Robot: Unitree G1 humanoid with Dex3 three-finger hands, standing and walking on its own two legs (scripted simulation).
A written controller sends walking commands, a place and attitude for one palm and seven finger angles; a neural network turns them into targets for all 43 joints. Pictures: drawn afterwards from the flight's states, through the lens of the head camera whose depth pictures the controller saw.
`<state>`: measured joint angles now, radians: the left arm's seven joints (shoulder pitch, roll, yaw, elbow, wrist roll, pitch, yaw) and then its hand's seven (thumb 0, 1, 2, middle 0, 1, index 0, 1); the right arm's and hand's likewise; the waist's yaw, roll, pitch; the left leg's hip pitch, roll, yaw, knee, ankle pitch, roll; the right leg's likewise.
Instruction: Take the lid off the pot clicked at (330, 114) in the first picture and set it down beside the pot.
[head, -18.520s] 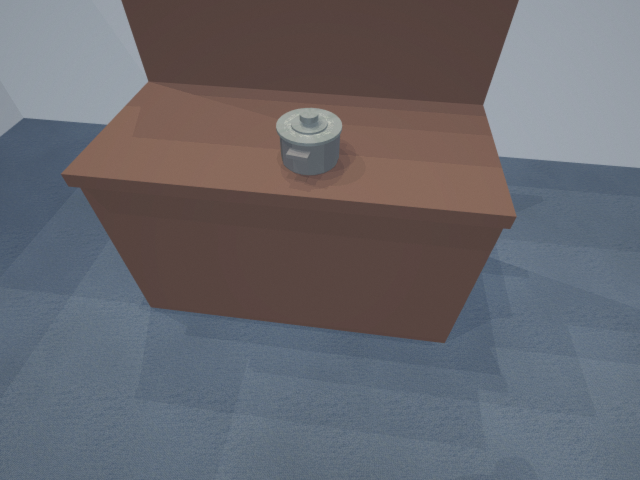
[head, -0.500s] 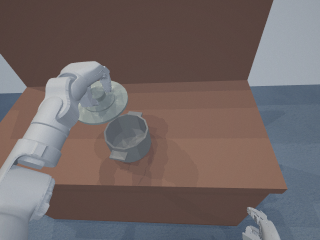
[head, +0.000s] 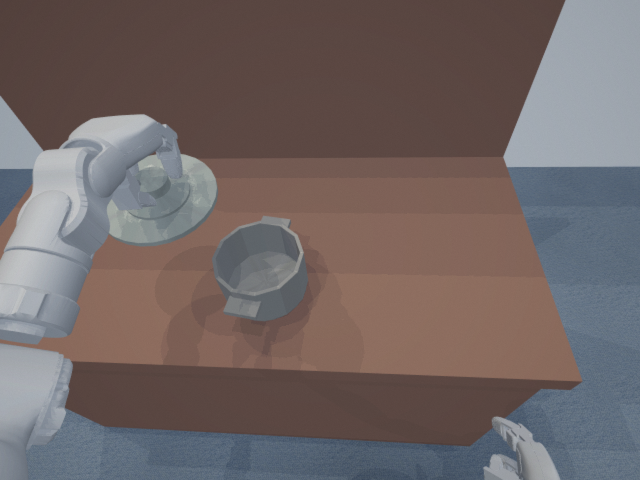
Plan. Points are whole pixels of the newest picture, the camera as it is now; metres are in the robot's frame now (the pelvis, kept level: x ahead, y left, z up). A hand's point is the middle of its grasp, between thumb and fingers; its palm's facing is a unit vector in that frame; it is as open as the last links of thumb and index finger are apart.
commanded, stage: move the lid sideways beside the pot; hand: left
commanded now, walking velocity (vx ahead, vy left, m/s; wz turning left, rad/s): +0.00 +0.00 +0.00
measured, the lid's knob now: (151, 183) +0.45 +0.23 +0.13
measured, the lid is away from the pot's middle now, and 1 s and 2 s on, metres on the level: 0.11 0.24 0.24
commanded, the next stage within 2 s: lower the lid onto the table in 1.12 s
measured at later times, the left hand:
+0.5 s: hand (87, 186) +0.42 +0.29 +0.16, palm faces -0.34 -0.04 -0.94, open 7.5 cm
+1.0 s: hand (38, 188) +0.42 +0.35 +0.16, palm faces -0.34 -0.08 -0.94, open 7.5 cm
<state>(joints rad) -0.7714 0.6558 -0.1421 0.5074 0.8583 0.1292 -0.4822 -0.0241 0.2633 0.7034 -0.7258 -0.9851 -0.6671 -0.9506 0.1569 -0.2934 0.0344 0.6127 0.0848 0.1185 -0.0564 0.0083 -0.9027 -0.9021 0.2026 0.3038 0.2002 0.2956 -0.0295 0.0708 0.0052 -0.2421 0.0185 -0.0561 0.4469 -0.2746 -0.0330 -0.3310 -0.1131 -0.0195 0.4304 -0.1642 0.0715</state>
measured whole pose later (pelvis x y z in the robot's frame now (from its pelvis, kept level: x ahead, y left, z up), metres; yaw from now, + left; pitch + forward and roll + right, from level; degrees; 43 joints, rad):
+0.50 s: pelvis +0.00 +0.00 +0.00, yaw +1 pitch +5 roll +0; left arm -0.81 0.77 -0.05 0.67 0.86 0.00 -0.50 -0.03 0.26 0.70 -0.73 -0.99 -0.66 -0.95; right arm 0.18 -0.30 0.03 0.64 0.09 0.16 -0.07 0.01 -0.90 -0.90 0.20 0.30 0.20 0.30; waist -0.04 0.06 0.01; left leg -0.28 0.02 -0.07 0.47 -0.28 -0.03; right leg -0.34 -0.11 -0.04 0.41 -0.15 0.07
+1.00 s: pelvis +0.01 +0.01 +0.00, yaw +1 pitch +7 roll -1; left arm -0.84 0.87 0.06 0.79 0.88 -0.12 -0.51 -0.03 0.27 0.70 -0.72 -0.99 -0.66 -0.95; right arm 0.20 -0.30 0.02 0.66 0.10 0.18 -0.07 0.01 -0.90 -0.90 0.20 0.30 0.20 0.30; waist -0.05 0.05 0.02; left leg -0.32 0.02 -0.08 0.51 -0.31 -0.02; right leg -0.36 -0.11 -0.04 0.41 -0.16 0.07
